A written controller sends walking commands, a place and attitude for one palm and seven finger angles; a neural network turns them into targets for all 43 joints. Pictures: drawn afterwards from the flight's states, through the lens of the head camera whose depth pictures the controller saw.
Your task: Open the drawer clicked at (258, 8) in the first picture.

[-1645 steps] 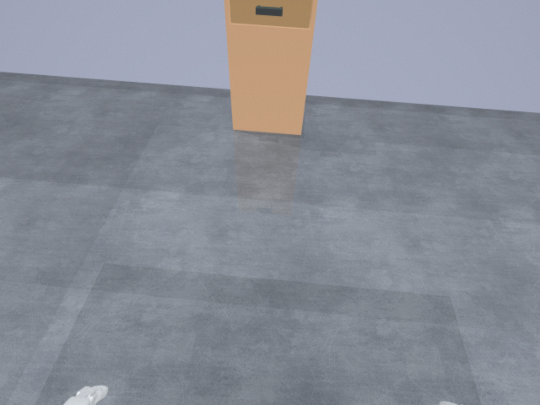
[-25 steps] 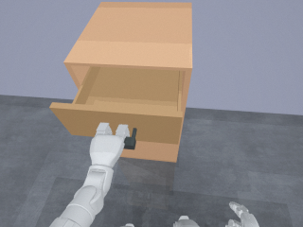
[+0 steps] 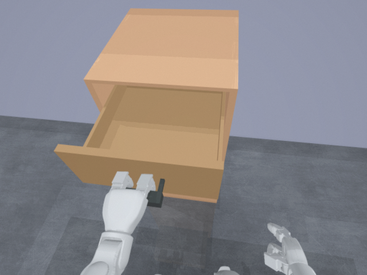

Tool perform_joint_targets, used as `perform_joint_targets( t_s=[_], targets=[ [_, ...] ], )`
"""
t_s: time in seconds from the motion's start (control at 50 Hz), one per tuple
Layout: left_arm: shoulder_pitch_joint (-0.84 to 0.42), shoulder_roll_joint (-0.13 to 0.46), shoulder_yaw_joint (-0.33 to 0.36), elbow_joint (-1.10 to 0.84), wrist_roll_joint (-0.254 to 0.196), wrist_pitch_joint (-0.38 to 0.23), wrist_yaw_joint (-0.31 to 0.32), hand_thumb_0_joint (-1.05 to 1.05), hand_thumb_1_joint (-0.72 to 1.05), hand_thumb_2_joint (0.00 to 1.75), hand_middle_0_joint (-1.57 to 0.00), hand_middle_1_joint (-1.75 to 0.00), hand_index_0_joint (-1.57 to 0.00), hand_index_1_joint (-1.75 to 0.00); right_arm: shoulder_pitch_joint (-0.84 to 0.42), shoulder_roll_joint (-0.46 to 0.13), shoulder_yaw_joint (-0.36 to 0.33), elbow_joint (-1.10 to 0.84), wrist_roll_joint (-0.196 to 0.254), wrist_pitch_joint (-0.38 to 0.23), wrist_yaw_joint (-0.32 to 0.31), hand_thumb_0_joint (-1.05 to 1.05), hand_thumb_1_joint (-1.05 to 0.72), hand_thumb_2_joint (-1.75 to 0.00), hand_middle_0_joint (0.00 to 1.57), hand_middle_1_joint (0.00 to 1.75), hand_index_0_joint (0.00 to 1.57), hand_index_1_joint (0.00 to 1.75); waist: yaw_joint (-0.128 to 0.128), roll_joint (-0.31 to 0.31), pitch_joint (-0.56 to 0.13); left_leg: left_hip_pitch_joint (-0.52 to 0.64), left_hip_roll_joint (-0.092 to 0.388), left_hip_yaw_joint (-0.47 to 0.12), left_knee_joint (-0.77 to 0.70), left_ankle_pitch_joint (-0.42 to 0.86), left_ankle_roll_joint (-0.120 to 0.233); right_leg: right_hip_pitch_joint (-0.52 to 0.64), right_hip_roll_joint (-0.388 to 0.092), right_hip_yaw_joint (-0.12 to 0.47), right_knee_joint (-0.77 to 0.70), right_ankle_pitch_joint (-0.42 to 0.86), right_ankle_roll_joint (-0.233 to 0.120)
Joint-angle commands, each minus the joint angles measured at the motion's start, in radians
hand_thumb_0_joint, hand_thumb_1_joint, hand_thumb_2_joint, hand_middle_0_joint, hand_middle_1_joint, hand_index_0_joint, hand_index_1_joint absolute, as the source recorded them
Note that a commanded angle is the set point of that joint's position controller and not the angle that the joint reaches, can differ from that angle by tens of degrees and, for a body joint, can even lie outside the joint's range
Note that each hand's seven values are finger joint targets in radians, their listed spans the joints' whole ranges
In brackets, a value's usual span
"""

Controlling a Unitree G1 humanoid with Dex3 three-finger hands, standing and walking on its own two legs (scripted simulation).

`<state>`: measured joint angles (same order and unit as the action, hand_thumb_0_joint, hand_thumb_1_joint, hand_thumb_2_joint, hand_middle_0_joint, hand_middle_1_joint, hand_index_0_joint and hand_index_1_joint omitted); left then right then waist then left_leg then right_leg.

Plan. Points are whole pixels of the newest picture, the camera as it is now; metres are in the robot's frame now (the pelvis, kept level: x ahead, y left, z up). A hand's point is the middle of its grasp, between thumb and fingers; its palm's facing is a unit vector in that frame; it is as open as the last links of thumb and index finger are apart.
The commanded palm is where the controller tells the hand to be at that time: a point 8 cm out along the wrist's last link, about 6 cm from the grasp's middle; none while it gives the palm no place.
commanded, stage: pull the drawer open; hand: left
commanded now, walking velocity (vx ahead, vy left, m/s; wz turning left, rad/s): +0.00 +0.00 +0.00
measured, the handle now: (138, 188) +0.31 +0.14 -0.01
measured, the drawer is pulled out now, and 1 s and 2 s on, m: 0.23 0.29 0.29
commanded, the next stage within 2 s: open the thumb to release the handle in 0.68 s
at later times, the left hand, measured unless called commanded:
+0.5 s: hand (126, 242) +0.20 +0.14 -0.03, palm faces +0.03 -0.12 -0.99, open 6.0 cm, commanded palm +0.15 +0.16 +0.02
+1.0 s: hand (128, 235) +0.21 +0.14 -0.03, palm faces +0.07 -0.10 -0.99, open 6.7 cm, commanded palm +0.18 +0.16 +0.02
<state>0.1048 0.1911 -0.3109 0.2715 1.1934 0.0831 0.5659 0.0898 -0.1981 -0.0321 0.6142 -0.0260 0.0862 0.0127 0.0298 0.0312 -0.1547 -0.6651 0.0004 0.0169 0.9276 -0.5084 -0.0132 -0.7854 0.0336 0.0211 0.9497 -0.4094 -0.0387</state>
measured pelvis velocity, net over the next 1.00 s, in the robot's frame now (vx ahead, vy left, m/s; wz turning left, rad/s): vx -0.02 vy -0.01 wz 0.01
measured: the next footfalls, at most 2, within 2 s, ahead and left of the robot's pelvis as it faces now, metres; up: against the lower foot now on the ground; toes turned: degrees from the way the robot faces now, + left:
none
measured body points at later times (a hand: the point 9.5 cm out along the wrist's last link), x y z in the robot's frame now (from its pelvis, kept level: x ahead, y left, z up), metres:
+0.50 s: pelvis -0.01 -0.01 -0.01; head +0.04 -0.04 +0.44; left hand +0.19 +0.15 +0.02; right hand +0.21 -0.21 -0.11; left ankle -0.03 +0.13 -0.68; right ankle +0.03 -0.09 -0.68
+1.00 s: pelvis -0.02 -0.01 -0.01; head +0.05 -0.05 +0.43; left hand +0.20 +0.15 +0.02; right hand +0.19 -0.23 -0.13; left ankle -0.03 +0.13 -0.68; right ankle +0.03 -0.09 -0.68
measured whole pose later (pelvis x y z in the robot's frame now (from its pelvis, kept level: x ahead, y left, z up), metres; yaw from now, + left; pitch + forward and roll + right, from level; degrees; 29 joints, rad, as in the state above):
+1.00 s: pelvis -0.02 -0.01 -0.01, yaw +1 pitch +14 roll +3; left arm 0.29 0.23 -0.29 0.10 1.19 0.05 0.64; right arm 0.08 -0.22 -0.03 0.62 -0.04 0.09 -0.01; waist 0.05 0.04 -0.14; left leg -0.73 0.00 0.01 1.01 -0.53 -0.03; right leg -0.86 0.03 0.02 1.05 -0.43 -0.05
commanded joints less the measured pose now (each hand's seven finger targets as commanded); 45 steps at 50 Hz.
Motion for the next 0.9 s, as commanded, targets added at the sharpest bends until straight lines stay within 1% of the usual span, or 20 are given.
perform_joint_targets(
  t_s=[0.0,0.18,0.24,0.3,0.34,0.36,0.4,0.46,0.5,0.56,0.58,0.64,0.68,0.72,0.74,0.76,0.78,0.8,0.82,0.88],
  targets=[
    [0.045,0.076,0.103,-0.215,-0.032,0.015,0.048,0.00,0.90,0.90,-0.40,-1.35,-0.40,-1.35,-0.101,-0.092,-0.021,-0.158,-0.001,-0.046,-0.001,0.00,-0.90,-0.90,0.20,0.30,0.20,0.30,0.025,-0.099,-0.248,0.045,-0.055,0.004,-0.079,0.305,0.015,0.283,0.003,0.033,-0.123,0.388,-0.014],
    [0.181,0.088,0.112,-0.319,-0.021,-0.006,0.071,0.00,0.90,0.90,-0.40,-1.35,-0.40,-1.35,-0.117,-0.089,-0.017,-0.180,-0.008,-0.052,0.012,0.00,-0.90,-0.90,0.20,0.30,0.20,0.30,0.035,-0.088,-0.256,0.041,-0.055,-0.003,-0.055,0.309,0.015,0.263,0.010,0.042,-0.096,0.384,-0.019],
    [0.220,0.071,0.091,-0.338,-0.018,-0.014,0.071,0.00,0.90,0.90,-0.40,-1.35,-0.40,-1.35,-0.119,-0.086,-0.015,-0.186,-0.011,-0.055,0.018,0.00,-0.90,-0.90,0.20,0.30,0.20,0.30,0.030,-0.089,-0.228,0.033,-0.054,-0.003,-0.047,0.289,0.015,0.238,0.010,0.042,-0.095,0.358,-0.016],
    [0.240,0.099,0.121,-0.354,-0.017,-0.023,0.076,0.00,0.90,0.90,-0.40,-1.35,-0.40,-1.35,-0.121,-0.087,-0.012,-0.189,-0.014,-0.057,0.017,0.00,-0.90,-0.90,0.20,0.30,0.20,0.30,0.034,-0.092,-0.228,0.021,-0.056,-0.004,-0.043,0.263,0.016,0.234,0.010,0.053,-0.094,0.329,-0.016],
    [0.263,0.076,0.094,-0.365,-0.016,-0.026,0.073,0.00,0.90,0.90,-0.40,-1.35,-0.40,-1.35,-0.124,-0.085,-0.011,-0.195,-0.017,-0.060,0.019,0.00,-0.90,-0.90,0.20,0.30,0.20,0.30,0.030,-0.086,-0.208,0.013,-0.056,-0.004,-0.039,0.244,0.018,0.216,0.007,0.049,-0.099,0.301,-0.015],
    [0.282,0.099,0.122,-0.362,-0.018,-0.031,0.075,0.00,0.90,0.90,-0.40,-1.35,-0.40,-1.35,-0.119,-0.084,-0.011,-0.197,-0.015,-0.062,0.017,0.00,-0.90,-0.90,0.20,0.30,0.20,0.30,0.039,-0.097,-0.209,0.008,-0.055,-0.004,-0.042,0.235,0.018,0.221,0.008,0.046,-0.098,0.279,-0.015],
    [0.279,0.116,0.137,-0.366,-0.018,-0.031,0.077,0.00,0.90,0.90,-0.40,-1.35,-0.40,-1.35,-0.128,-0.086,-0.008,-0.196,-0.017,-0.061,0.011,0.00,-0.90,-0.90,0.20,0.30,0.20,0.30,0.037,-0.103,-0.196,-0.011,-0.058,-0.003,-0.038,0.206,0.019,0.216,0.005,0.065,-0.107,0.258,-0.012],
    [0.295,0.099,0.119,-0.383,-0.014,-0.038,0.075,0.00,0.90,0.90,-0.40,-1.35,-0.40,-1.35,-0.120,-0.084,-0.009,-0.203,-0.019,-0.065,0.014,0.00,-0.90,-0.90,0.20,0.30,0.20,0.30,0.038,-0.082,-0.192,-0.001,-0.057,-0.003,-0.037,0.196,0.021,0.195,0.006,0.054,-0.107,0.211,-0.015],
    [0.346,0.111,0.133,-0.400,-0.022,-0.045,0.075,0.00,0.90,0.90,-0.40,-1.35,-0.40,-1.35,-0.117,-0.082,-0.009,-0.210,-0.021,-0.069,0.013,0.00,-0.90,-0.90,0.20,0.30,0.20,0.30,0.046,-0.097,-0.218,-0.001,-0.059,-0.002,-0.029,0.213,0.021,0.216,0.005,0.064,-0.100,0.252,-0.014],
    [0.426,0.121,0.152,-0.413,-0.039,-0.059,0.064,0.00,0.90,0.90,-0.40,-1.35,-0.40,-1.35,-0.113,-0.081,-0.005,-0.219,-0.018,-0.073,0.015,0.00,-0.90,-0.90,0.20,0.30,0.20,0.30,0.056,-0.114,-0.201,-0.030,-0.063,0.002,-0.028,0.197,0.021,0.237,-0.001,0.076,-0.105,0.265,-0.010],
    [0.462,0.144,0.179,-0.420,-0.047,-0.064,0.061,0.00,0.90,0.90,-0.40,-1.35,-0.40,-1.35,-0.116,-0.083,-0.001,-0.224,-0.014,-0.071,0.014,0.00,-0.90,-0.90,0.20,0.30,0.20,0.30,0.065,-0.113,-0.202,-0.038,-0.063,0.000,-0.033,0.200,0.019,0.249,0.001,0.082,-0.103,0.272,-0.015],
    [0.471,0.133,0.163,-0.429,-0.037,-0.075,0.059,0.00,0.90,0.90,-0.40,-1.35,-0.40,-1.35,-0.120,-0.083,0.001,-0.229,-0.019,-0.071,0.020,0.00,-0.90,-0.90,0.20,0.30,0.20,0.30,0.059,-0.086,-0.167,-0.050,-0.064,0.003,-0.027,0.179,0.019,0.212,0.000,0.087,-0.103,0.228,-0.016],
    [0.468,0.168,0.207,-0.435,-0.036,-0.082,0.065,0.00,0.90,0.90,-0.40,-1.35,-0.40,-1.35,-0.118,-0.087,0.001,-0.228,-0.021,-0.071,0.015,0.00,-0.90,-0.90,0.20,0.30,0.20,0.30,0.062,-0.089,-0.175,-0.066,-0.063,0.000,-0.020,0.172,0.018,0.217,0.001,0.109,-0.105,0.227,-0.018],
    [0.494,0.153,0.196,-0.432,-0.030,-0.088,0.071,0.00,0.90,0.90,-0.40,-1.35,-0.40,-1.35,-0.114,-0.084,0.002,-0.230,-0.025,-0.072,0.017,0.00,-0.90,-0.90,0.20,0.30,0.20,0.30,0.066,-0.074,-0.190,-0.068,-0.066,0.002,-0.013,0.176,0.017,0.211,0.001,0.104,-0.090,0.234,-0.019],
    [0.488,0.153,0.196,-0.436,-0.030,-0.089,0.071,0.00,0.90,0.90,-0.40,-1.35,-0.40,-1.35,-0.109,-0.085,0.000,-0.229,-0.027,-0.073,0.018,0.00,-0.90,-0.90,0.20,0.30,0.20,0.30,0.060,-0.088,-0.193,-0.074,-0.066,0.002,-0.008,0.176,0.017,0.212,-0.001,0.110,-0.088,0.245,-0.017],
    [0.136,0.185,0.198,-0.414,0.008,-0.073,0.090,0.00,0.90,0.90,-0.40,-1.35,-0.40,-1.35,-0.125,-0.105,-0.007,-0.179,-0.035,-0.056,0.004,0.00,-0.90,-0.90,0.20,0.30,0.20,0.30,-0.016,-0.101,-0.165,-0.092,-0.061,-0.007,0.017,0.132,0.024,0.117,-0.011,0.110,-0.093,0.179,-0.008],
    [0.100,0.186,0.224,-0.420,0.019,-0.068,0.108,0.00,0.83,0.87,-0.40,-1.34,-0.40,-1.34,-0.117,-0.096,-0.019,-0.185,-0.040,-0.059,-0.011,0.00,-0.90,-0.90,0.20,0.30,0.20,0.30,0.006,-0.079,-0.181,-0.089,-0.063,-0.002,0.021,0.111,0.026,0.123,-0.010,0.118,-0.108,0.118,-0.009],
    [0.134,0.197,0.236,-0.386,0.023,-0.058,0.124,0.00,0.76,0.84,-0.39,-1.34,-0.39,-1.34,-0.113,-0.096,-0.020,-0.183,-0.041,-0.067,-0.015,0.00,-0.90,-0.90,0.20,0.30,0.20,0.30,0.018,-0.059,-0.205,-0.070,-0.066,0.002,0.021,0.116,0.026,0.131,-0.011,0.126,-0.113,0.113,-0.011],
    [0.184,0.175,0.226,-0.342,0.005,-0.039,0.123,0.00,0.69,0.81,-0.38,-1.33,-0.38,-1.33,-0.108,-0.091,-0.020,-0.179,-0.033,-0.068,-0.017,0.00,-0.90,-0.90,0.20,0.30,0.20,0.30,0.023,-0.063,-0.213,-0.062,-0.067,0.004,0.011,0.122,0.025,0.159,-0.010,0.106,-0.115,0.128,-0.010],
    [0.126,0.179,0.219,-0.348,-0.032,0.010,0.114,0.00,0.48,0.72,-0.37,-1.30,-0.37,-1.30,-0.117,-0.099,-0.023,-0.168,-0.017,-0.056,-0.029,0.00,-0.90,-0.90,0.20,0.30,0.20,0.30,0.018,-0.098,-0.273,-0.040,-0.064,0.006,-0.009,0.158,0.027,0.222,-0.009,0.086,-0.113,0.209,-0.002]
  ],
)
